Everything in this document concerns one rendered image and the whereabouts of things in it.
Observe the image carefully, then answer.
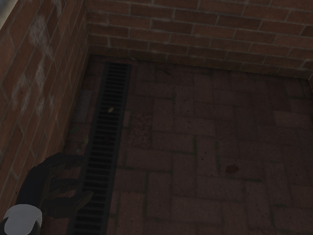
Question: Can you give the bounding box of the left robot hand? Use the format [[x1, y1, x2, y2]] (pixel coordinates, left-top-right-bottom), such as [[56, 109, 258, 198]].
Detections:
[[15, 152, 94, 219]]

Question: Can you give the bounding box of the left robot forearm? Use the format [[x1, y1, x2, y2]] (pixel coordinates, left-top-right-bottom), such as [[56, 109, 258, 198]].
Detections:
[[0, 204, 42, 235]]

